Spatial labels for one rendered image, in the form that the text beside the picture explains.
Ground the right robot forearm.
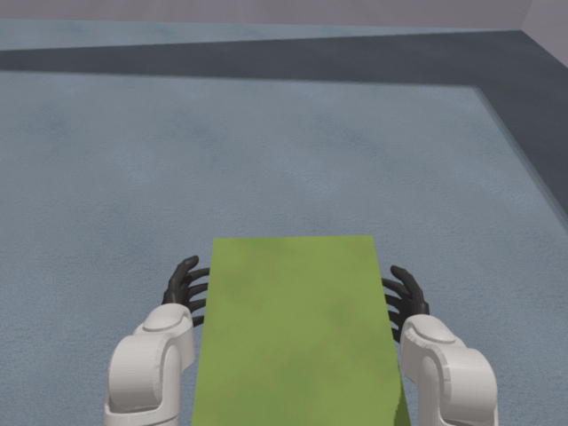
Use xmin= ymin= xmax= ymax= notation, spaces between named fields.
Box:
xmin=399 ymin=314 xmax=499 ymax=426

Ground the right robot hand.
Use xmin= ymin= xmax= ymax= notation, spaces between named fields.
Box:
xmin=381 ymin=265 xmax=430 ymax=344

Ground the left robot forearm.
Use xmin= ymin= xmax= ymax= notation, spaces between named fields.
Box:
xmin=103 ymin=304 xmax=195 ymax=426

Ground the carton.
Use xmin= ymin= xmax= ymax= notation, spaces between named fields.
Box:
xmin=191 ymin=235 xmax=411 ymax=426

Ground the left robot hand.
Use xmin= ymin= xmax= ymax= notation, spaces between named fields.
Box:
xmin=162 ymin=256 xmax=210 ymax=327

